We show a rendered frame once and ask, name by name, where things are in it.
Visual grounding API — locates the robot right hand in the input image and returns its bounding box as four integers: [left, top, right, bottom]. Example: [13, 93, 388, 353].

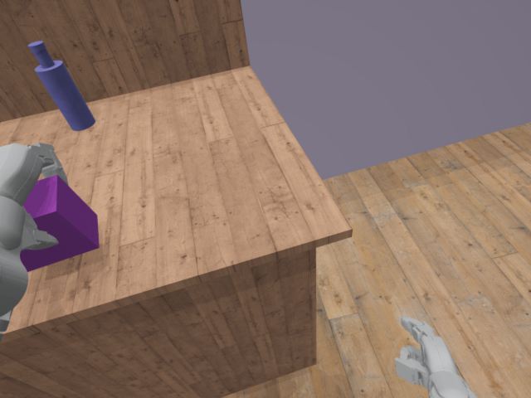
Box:
[395, 316, 459, 390]

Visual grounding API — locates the robot right forearm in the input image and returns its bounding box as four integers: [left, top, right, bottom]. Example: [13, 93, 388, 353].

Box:
[427, 371, 478, 398]

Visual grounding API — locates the robot left forearm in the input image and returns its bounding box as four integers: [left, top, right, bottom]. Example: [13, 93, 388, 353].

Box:
[0, 196, 28, 342]

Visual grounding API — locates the table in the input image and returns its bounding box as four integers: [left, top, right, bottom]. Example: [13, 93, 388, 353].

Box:
[0, 0, 353, 398]

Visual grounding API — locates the sponge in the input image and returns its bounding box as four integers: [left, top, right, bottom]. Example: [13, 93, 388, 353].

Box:
[20, 175, 100, 272]

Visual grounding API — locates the robot left hand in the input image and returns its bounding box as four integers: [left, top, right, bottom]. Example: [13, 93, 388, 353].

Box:
[0, 143, 68, 251]

